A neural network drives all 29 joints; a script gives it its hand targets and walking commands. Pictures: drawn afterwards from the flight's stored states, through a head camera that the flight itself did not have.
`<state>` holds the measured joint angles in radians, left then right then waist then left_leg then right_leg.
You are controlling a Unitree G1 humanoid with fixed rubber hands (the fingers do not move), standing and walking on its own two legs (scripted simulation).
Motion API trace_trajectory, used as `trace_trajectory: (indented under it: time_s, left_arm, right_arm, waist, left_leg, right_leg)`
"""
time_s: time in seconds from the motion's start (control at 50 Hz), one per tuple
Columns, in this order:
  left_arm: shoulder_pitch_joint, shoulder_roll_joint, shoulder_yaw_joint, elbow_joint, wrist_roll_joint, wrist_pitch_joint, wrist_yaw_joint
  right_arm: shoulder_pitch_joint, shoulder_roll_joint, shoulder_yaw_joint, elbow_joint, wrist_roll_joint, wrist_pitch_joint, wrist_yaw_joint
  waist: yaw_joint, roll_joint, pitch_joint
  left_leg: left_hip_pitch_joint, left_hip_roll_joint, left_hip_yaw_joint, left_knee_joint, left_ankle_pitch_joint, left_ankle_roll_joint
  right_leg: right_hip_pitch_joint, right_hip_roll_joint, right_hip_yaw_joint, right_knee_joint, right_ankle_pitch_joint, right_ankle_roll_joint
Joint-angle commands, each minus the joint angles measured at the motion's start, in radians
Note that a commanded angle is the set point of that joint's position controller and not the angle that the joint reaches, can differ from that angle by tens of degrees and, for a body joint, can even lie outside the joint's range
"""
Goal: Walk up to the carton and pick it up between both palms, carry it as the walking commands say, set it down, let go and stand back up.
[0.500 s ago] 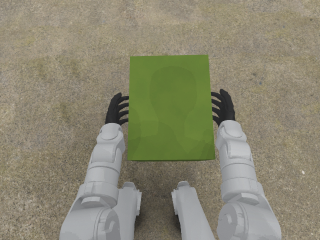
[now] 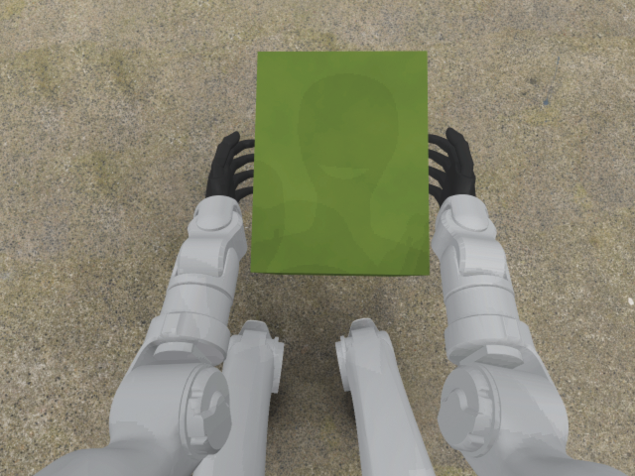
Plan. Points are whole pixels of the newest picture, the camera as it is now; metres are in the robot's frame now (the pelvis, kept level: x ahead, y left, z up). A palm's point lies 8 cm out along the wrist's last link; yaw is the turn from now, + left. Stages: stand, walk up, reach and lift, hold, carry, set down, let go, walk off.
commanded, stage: set down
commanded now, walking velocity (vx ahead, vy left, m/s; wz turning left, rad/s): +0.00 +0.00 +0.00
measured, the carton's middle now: (337, 184) +0.48 -0.05 -0.15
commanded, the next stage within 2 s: none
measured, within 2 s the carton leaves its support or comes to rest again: neither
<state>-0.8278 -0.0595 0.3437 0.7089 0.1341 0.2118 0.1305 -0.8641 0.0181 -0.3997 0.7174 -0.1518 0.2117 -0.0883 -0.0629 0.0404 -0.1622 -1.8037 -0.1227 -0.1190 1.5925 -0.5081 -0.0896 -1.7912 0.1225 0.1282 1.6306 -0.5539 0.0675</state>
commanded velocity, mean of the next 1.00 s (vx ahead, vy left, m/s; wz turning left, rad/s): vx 0.00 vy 0.00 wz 0.00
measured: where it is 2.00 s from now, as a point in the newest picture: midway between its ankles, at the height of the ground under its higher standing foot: (312, 413)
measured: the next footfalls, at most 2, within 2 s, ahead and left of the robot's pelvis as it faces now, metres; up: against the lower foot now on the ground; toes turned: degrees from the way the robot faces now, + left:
none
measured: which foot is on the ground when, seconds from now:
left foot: down 0.00-1.00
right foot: down 0.00-1.00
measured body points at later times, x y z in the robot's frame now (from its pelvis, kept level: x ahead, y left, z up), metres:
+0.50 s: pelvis -0.02 +0.00 -0.07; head +0.28 -0.02 +0.27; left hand +0.49 +0.09 -0.19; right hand +0.47 -0.20 -0.18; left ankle +0.09 +0.14 -0.51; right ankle +0.07 -0.13 -0.51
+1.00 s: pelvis -0.04 +0.00 -0.11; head +0.33 -0.03 +0.14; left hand +0.51 +0.08 -0.28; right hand +0.50 -0.20 -0.28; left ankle +0.09 +0.14 -0.51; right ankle +0.07 -0.13 -0.51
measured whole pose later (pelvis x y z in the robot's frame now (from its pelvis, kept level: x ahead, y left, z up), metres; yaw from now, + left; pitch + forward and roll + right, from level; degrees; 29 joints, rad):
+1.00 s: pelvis -0.04 +0.00 -0.11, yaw +0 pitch +33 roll +1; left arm -1.33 0.12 0.28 0.78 0.03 0.23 0.18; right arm -1.35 -0.17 -0.37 0.78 -0.08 0.23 -0.11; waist -0.07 0.03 0.42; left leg -2.02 -0.17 -0.11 1.99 -0.55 -0.13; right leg -2.01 0.16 0.12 2.03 -0.59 0.10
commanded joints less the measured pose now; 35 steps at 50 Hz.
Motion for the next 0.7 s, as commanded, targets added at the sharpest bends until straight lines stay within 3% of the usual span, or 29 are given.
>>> trace_trajectory:
  time_s: [0.0,0.28,0.36,0.68]
  left_arm:
    - [-0.755,-0.886,-0.498,-0.090,-0.081,-0.066,-0.170]
    - [-0.906,-0.856,-0.476,-0.068,-0.095,-0.057,-0.155]
    - [-0.936,-0.838,-0.465,-0.052,-0.092,-0.053,-0.152]
    - [-1.060,-0.770,-0.428,0.000,-0.113,-0.056,-0.161]
  right_arm:
    - [-0.557,0.984,0.489,0.009,0.081,-0.015,0.205]
    - [-0.701,0.925,0.441,0.031,0.083,-0.008,0.211]
    - [-0.742,0.902,0.430,0.036,0.087,-0.006,0.216]
    - [-0.865,0.842,0.403,0.074,0.095,-0.007,0.225]
  waist:
    - [-0.028,-0.031,-0.973]
    - [-0.046,-0.005,-1.021]
    - [-0.039,0.010,-1.020]
    - [-0.038,-0.014,-1.016]
  left_leg:
    - [0.427,-0.097,0.186,-0.075,0.236,0.033]
    - [0.380,-0.094,0.199,0.039,0.226,0.026]
    - [0.370,-0.093,0.206,0.066,0.230,0.023]
    - [0.272,-0.083,0.228,0.188,0.233,0.023]
  right_leg:
    - [0.542,0.067,-0.181,-0.144,0.390,0.012]
    - [0.419,0.068,-0.213,-0.026,0.352,0.006]
    - [0.385,0.065,-0.218,0.004,0.349,0.005]
    - [0.333,0.052,-0.228,0.108,0.361,0.008]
